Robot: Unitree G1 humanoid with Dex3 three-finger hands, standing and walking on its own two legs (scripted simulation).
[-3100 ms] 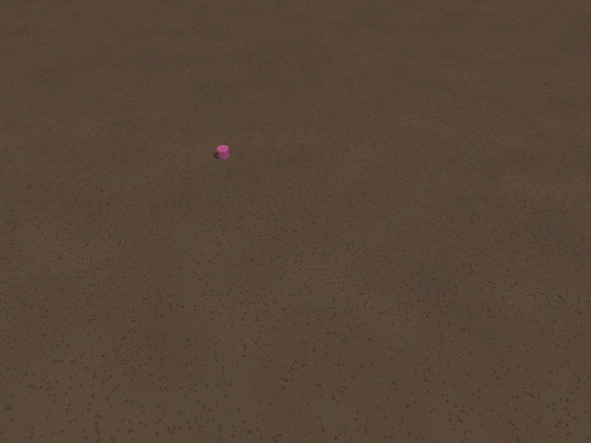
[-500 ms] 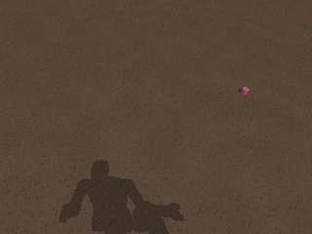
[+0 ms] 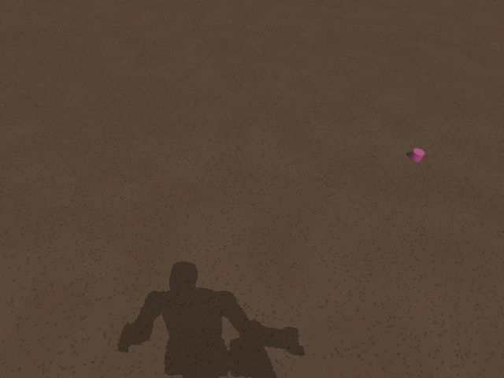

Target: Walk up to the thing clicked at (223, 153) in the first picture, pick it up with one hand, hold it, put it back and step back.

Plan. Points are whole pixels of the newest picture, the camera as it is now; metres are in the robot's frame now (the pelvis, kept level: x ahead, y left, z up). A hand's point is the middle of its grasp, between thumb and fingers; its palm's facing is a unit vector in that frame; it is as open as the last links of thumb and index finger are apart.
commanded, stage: walk up
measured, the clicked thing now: (417, 155) +1.48 -1.00 -0.74
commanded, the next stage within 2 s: stand in 0.10 s
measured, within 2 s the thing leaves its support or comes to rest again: neither
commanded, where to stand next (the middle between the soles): +0.07 -0.02 m, yaw -3 degrees
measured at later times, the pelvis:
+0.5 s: pelvis +0.01 -0.02 +0.01, yaw -1 degrees
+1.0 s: pelvis +0.01 -0.02 +0.01, yaw -2 degrees
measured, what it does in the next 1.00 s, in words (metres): stands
